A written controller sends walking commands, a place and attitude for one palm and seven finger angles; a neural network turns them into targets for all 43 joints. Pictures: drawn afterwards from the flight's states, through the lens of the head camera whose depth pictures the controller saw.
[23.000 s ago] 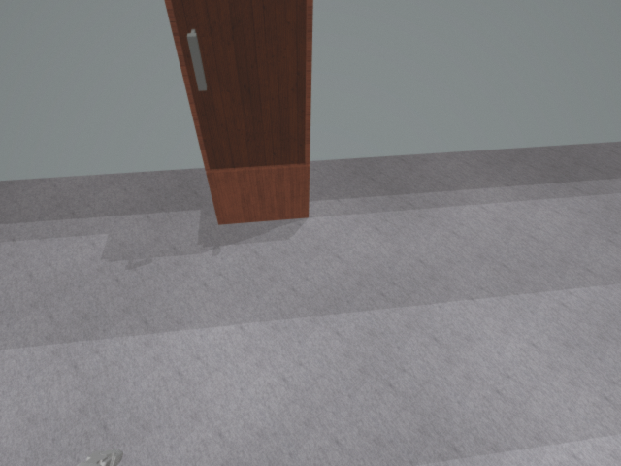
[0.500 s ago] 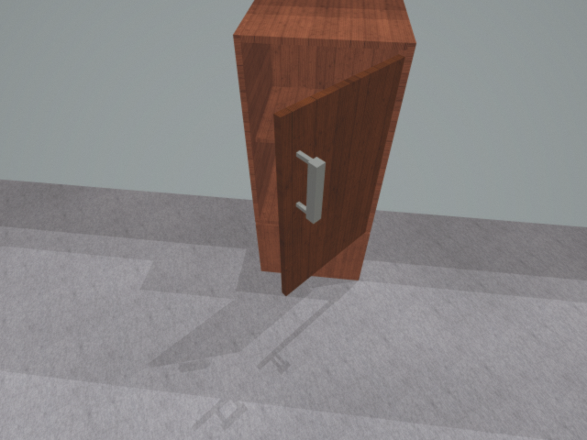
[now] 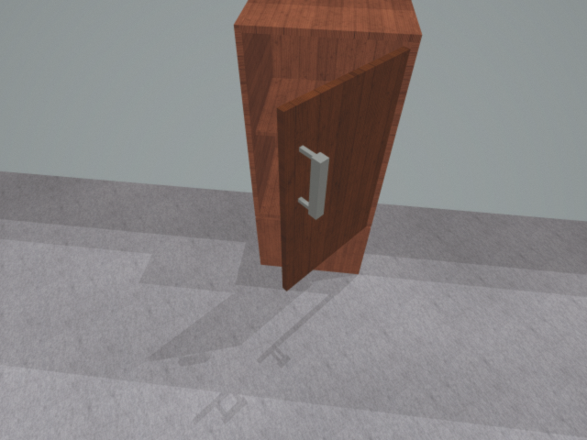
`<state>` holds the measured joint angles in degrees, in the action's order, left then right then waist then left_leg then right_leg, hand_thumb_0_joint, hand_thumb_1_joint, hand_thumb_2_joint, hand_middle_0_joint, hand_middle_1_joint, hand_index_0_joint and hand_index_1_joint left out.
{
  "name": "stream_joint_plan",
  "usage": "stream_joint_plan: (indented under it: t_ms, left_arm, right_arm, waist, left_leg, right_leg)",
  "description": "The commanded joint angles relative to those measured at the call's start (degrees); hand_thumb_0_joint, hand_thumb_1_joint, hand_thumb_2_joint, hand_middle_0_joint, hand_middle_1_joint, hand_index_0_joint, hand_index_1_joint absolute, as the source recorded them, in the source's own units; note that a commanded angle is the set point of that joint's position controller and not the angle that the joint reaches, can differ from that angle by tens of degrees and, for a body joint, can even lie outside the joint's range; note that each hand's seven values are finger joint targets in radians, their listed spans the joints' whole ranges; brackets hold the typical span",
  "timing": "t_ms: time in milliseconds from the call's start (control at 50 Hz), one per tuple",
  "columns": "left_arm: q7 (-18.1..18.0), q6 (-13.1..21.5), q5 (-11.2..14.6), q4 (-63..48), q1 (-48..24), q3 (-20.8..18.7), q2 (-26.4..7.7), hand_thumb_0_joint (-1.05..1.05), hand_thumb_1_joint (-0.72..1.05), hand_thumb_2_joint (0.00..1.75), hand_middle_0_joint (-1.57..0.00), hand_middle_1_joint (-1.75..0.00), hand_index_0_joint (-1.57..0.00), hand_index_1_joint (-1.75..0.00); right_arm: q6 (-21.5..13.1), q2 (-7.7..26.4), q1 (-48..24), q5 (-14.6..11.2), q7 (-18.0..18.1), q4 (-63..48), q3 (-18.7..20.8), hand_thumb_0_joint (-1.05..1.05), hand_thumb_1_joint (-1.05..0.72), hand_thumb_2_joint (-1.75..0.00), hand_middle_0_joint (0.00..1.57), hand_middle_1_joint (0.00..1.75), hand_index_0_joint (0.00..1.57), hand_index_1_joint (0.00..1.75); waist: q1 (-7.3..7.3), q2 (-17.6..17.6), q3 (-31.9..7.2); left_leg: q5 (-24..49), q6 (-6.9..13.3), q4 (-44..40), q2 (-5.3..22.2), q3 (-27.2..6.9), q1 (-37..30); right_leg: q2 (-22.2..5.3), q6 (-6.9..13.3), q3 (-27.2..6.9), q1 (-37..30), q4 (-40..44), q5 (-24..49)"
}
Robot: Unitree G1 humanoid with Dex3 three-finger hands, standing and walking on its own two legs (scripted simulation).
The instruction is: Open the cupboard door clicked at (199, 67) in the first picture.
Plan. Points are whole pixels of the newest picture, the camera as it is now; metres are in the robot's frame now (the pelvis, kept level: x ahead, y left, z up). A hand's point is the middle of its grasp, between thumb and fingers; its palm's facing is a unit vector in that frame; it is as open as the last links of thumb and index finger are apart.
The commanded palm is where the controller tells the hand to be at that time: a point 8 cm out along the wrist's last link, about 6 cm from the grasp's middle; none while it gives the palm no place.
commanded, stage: look to check the result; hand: left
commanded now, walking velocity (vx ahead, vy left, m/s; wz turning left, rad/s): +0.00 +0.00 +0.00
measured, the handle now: (310, 182) +0.59 +0.00 -0.02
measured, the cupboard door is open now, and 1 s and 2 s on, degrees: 50 50 50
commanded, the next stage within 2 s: walk to a spot facing it in 0.32 s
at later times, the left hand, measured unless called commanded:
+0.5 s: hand out of the picture +0.00 +0.16 -0.18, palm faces +0.03 -0.98 -0.17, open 7.4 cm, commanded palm none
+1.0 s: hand out of the picture +0.09 +0.15 -0.16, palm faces -0.15 -0.95 -0.29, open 7.4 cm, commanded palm none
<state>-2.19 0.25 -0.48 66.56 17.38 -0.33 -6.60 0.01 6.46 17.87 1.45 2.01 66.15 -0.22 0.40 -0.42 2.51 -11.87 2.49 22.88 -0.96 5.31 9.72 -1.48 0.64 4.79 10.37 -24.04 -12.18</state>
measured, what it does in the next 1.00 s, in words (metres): lifts its left foot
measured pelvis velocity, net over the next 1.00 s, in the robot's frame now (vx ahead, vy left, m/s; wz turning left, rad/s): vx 0.00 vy -0.04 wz -0.25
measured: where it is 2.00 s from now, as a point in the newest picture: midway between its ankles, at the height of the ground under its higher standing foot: outside the picture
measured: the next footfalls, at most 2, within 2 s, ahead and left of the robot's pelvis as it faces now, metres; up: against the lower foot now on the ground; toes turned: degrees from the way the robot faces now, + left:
left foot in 1.34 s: +0.12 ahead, +0.09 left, +0.00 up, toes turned -29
right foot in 1.70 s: -0.03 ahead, -0.13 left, +0.00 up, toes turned -45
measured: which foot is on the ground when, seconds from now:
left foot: down 0.00-0.82, up 0.84-1.00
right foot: down 0.00-1.00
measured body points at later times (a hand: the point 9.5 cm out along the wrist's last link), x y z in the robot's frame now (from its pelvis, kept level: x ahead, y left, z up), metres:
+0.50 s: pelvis +0.01 +0.00 +0.00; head +0.02 -0.01 +0.45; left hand +0.00 +0.21 -0.16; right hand -0.01 -0.21 -0.17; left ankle +0.01 +0.09 -0.74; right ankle +0.01 -0.11 -0.74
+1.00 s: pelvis +0.00 -0.04 -0.01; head +0.05 -0.08 +0.44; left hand +0.09 +0.20 -0.14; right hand +0.03 -0.31 -0.16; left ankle +0.00 +0.11 -0.66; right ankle +0.00 -0.11 -0.74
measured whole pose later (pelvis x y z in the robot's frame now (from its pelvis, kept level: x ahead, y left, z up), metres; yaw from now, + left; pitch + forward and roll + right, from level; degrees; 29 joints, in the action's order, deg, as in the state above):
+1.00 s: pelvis +0.00 -0.04 -0.01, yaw -15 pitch +1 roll +2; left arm -1.3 -1.2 -1.1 55.7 13.1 -4.6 -10.4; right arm 3.3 12.6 6.5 1.1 2.0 55.4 4.2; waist -1.7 -0.6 6.1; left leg -24.8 -2.6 61.7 1.8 1.4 26.0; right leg 3.7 5.0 -2.4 16.3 -29.8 -14.1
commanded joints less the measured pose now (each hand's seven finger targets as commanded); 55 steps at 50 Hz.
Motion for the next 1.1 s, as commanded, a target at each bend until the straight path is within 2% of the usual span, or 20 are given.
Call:
stream_joint_plan:
  t_ms: [0,160,400,480,540,620,680,700,720,740,760,780,800,820,840,860,880,920,1000,1080]
  left_arm:
    - [-0.28,0.65,-0.19,-1.16,3.98,-1.07,-5.10,0.00,0.90,0.90,-0.20,-0.30,-0.20,-0.30]
    - [-0.25,0.61,-0.19,-1.24,3.72,-1.02,-4.96,0.00,0.90,0.90,-0.20,-0.30,-0.20,-0.30]
    - [-0.24,0.81,-0.15,-1.36,3.26,-1.02,-5.40,0.00,0.90,0.90,-0.20,-0.30,-0.20,-0.30]
    - [-0.07,0.08,-0.30,-2.12,2.71,-1.92,-6.08,0.00,0.90,0.90,-0.20,-0.30,-0.20,-0.30]
    - [0.44,-0.85,-0.63,-4.21,0.96,-3.29,-6.91,0.00,0.90,0.90,-0.20,-0.30,-0.20,-0.30]
    - [1.31,-2.02,-1.10,-7.70,-0.31,-4.54,-7.13,0.00,0.90,0.90,-0.20,-0.30,-0.20,-0.30]
    - [1.89,-2.44,-1.27,-9.83,-1.22,-5.05,-6.54,0.00,0.90,0.90,-0.20,-0.30,-0.20,-0.30]
    - [2.09,-2.60,-1.30,-10.56,-1.80,-5.21,-6.39,0.00,0.90,0.90,-0.20,-0.30,-0.20,-0.30]
    - [2.27,-2.50,-1.27,-10.95,-1.80,-5.19,-5.98,0.00,0.90,0.90,-0.20,-0.30,-0.20,-0.30]
    - [2.39,-2.30,-1.24,-10.99,-0.68,-5.27,-5.86,0.00,0.90,0.90,-0.20,-0.30,-0.20,-0.30]
    - [2.40,-2.01,-1.19,-10.58,1.13,-5.40,-6.37,0.00,0.90,0.90,-0.20,-0.30,-0.20,-0.30]
    - [2.11,-1.48,-1.47,-10.45,3.30,-5.82,-8.94,0.00,0.90,0.90,-0.20,-0.30,-0.20,-0.30]
    - [1.47,-1.14,-1.86,-10.48,3.56,-6.79,-14.81,0.00,0.90,0.90,-0.20,-0.30,-0.20,-0.30]
    - [0.87,-1.15,-0.96,-10.28,6.19,-7.06,-15.22,0.00,0.90,0.90,-0.20,-0.30,-0.20,-0.30]
    - [0.42,-1.25,-0.92,-10.58,4.45,-7.15,-14.76,0.00,0.90,0.90,-0.20,-0.30,-0.20,-0.30]
    - [0.21,-1.14,-0.88,-11.50,1.66,-7.08,-14.19,0.00,0.90,0.90,-0.20,-0.30,-0.20,-0.30]
    - [0.03,-0.96,-0.79,-12.34,0.77,-7.18,-13.44,0.00,0.90,0.90,-0.20,-0.30,-0.20,-0.30]
    - [0.20,-0.63,-0.72,-13.15,0.40,-6.91,-13.70,0.00,0.90,0.90,-0.20,-0.30,-0.20,-0.30]
    - [0.62,-0.80,-0.80,-13.85,1.16,-7.03,-14.41,0.00,0.90,0.90,-0.20,-0.30,-0.20,-0.30]
    - [0.93,-1.11,-1.08,-15.28,1.50,-7.21,-15.12,0.00,0.90,0.90,-0.20,-0.30,-0.20,-0.30]
  right_arm:
    - [-0.66,4.46,4.63,-0.25,0.18,-0.82,0.45,0.00,-0.90,-0.90,0.20,0.30,0.20,0.30]
    - [-0.67,4.80,4.20,-0.18,0.22,-0.80,0.41,0.00,-0.90,-0.90,0.20,0.30,0.20,0.30]
    - [-0.88,4.85,3.69,-0.29,0.25,-0.59,0.39,0.00,-0.90,-0.90,0.20,0.30,0.20,0.30]
    - [-0.19,5.59,3.26,-0.36,0.63,-0.94,1.01,0.00,-0.90,-0.90,0.20,0.30,0.20,0.30]
    - [0.45,7.23,2.81,-0.23,1.04,-2.36,2.24,0.00,-0.90,-0.90,0.20,0.30,0.20,0.30]
    - [0.87,10.05,0.93,-0.02,1.34,-5.74,3.93,0.00,-0.90,-0.90,0.20,0.30,0.20,0.30]
    - [0.53,11.93,0.14,0.18,1.36,-7.85,4.76,0.00,-0.90,-0.90,0.20,0.30,0.20,0.30]
    - [0.50,12.28,-0.41,0.42,1.28,-8.50,4.98,0.00,-0.90,-0.90,0.20,0.30,0.20,0.30]
    - [0.45,12.42,-1.55,0.58,1.21,-9.12,4.92,0.00,-0.90,-0.90,0.20,0.30,0.20,0.30]
    - [0.44,12.61,-2.75,0.63,1.12,-9.80,4.97,0.00,-0.90,-0.90,0.20,0.30,0.20,0.30]
    - [0.56,12.76,-3.65,0.44,1.06,-10.42,5.00,0.00,-0.90,-0.90,0.20,0.30,0.20,0.30]
    - [0.84,11.87,-4.75,-0.11,0.88,-11.42,5.14,0.00,-0.90,-0.90,0.20,0.30,0.20,0.30]
    - [1.05,8.59,-5.09,-0.76,0.47,-13.16,4.91,0.00,-0.90,-0.90,0.20,0.30,0.20,0.30]
    - [2.01,9.63,-8.88,-0.52,0.49,-13.94,4.74,0.00,-0.90,-0.90,0.20,0.30,0.20,0.30]
    - [2.08,9.53,-10.23,-0.55,0.36,-14.20,5.01,0.00,-0.90,-0.90,0.20,0.30,0.20,0.30]
    - [1.89,9.60,-10.12,-0.64,0.21,-14.32,4.99,0.00,-0.90,-0.90,0.20,0.30,0.20,0.30]
    - [1.68,9.29,-9.96,-0.56,0.07,-14.45,4.86,0.00,-0.90,-0.90,0.20,0.30,0.20,0.30]
    - [1.83,8.88,-10.40,-0.50,-0.05,-14.78,4.69,0.00,-0.90,-0.90,0.20,0.30,0.20,0.30]
    - [2.22,9.70,-12.56,-0.55,0.18,-16.23,4.86,0.00,-0.90,-0.90,0.20,0.30,0.20,0.30]
    - [2.01,10.43,-14.89,-0.76,0.35,-18.12,4.86,0.00,-0.90,-0.90,0.20,0.30,0.20,0.30]
  waist:
    - [-0.08,0.19,3.02]
    - [-0.01,0.01,3.31]
    - [-0.12,0.25,2.41]
    - [-0.12,0.17,3.30]
    - [0.39,-0.32,2.16]
    - [-0.03,-4.65,1.74]
    - [-0.30,-7.67,-0.21]
    - [-0.25,-8.01,0.00]
    - [-0.75,-7.63,0.56]
    - [-1.60,-6.10,0.48]
    - [-2.63,-3.73,-0.15]
    - [-3.69,5.18,-0.93]
    - [-3.17,19.35,-1.17]
    - [-6.05,18.01,-1.32]
    - [-4.60,13.83,-0.13]
    - [-3.12,9.62,-0.52]
    - [-2.78,6.37,-3.45]
    - [-2.48,4.32,-5.38]
    - [-3.03,6.31,-4.42]
    - [-3.38,7.84,-4.32]
  left_leg:
    - [1.42,-0.42,-6.24,6.85,-7.40,2.31]
    - [0.80,-0.51,-6.78,6.89,-7.55,1.98]
    - [4.36,-0.50,-6.03,6.84,-7.17,0.70]
    - [3.64,-0.51,-3.86,7.79,-5.58,-0.47]
    - [2.75,0.02,-2.29,9.80,-4.99,-0.67]
    - [-3.04,2.65,-4.59,15.11,-8.55,0.70]
    - [0.62,6.31,-5.95,21.14,-10.85,0.84]
    - [2.14,7.07,-6.00,22.32,-10.31,1.58]
    - [5.87,6.91,-4.38,22.09,-8.79,2.23]
    - [9.50,5.81,-1.31,21.10,-5.85,2.64]
    - [10.49,3.80,3.40,18.98,-3.14,3.86]
    - [3.83,-0.02,11.96,13.37,1.39,6.88]
    - [-16.13,-3.89,22.48,5.24,7.17,16.95]
    - [-23.88,-4.11,34.97,2.92,0.02,19.76]
    - [-20.88,-3.98,40.40,3.37,-4.52,23.05]
    - [-17.53,-4.33,42.51,4.30,-6.36,24.64]
    - [-15.27,-4.68,42.55,4.55,-6.62,24.21]
    - [-12.37,-5.42,41.02,4.13,-6.44,22.95]
    - [-10.89,-5.92,38.44,3.20,-7.13,23.03]
    - [-11.91,-6.10,35.00,2.47,-7.57,22.07]
  right_leg:
    - [-5.10,1.38,-5.36,1.18,4.75,1.79]
    - [-4.94,1.31,-5.48,1.38,4.79,1.60]
    - [-5.28,1.29,-5.44,0.37,5.13,3.39]
    - [-4.80,1.58,-6.90,3.81,3.81,3.76]
    - [-3.79,1.88,-7.64,6.41,0.06,4.85]
    - [-0.75,1.42,-6.65,10.63,-7.63,0.43]
    - [0.62,0.66,-4.50,12.11,-19.49,-9.35]
    - [0.31,0.44,-3.97,12.44,-21.54,-12.65]
    - [-0.12,0.39,-3.83,11.61,-20.39,-12.86]
    - [-0.15,0.31,-3.22,9.46,-17.11,-10.35]
    - [-0.20,0.55,-3.79,5.64,-10.63,-4.31]
    - [-3.51,2.17,-10.95,2.25,-1.88,8.93]
    - [-16.06,7.05,-27.76,-2.44,4.14,17.71]
    - [-17.76,10.12,-33.36,-1.93,7.37,20.23]
    - [-15.99,11.27,-32.85,-2.74,6.39,20.12]
    - [-14.79,12.34,-30.47,-4.12,4.63,20.10]
    - [-13.57,12.01,-28.92,-5.77,3.34,21.17]
    - [-11.02,10.85,-25.78,-7.33,2.80,22.84]
    - [-9.02,9.22,-26.75,-7.57,3.72,22.18]
    - [-8.48,9.75,-29.56,-6.99,3.63,21.50]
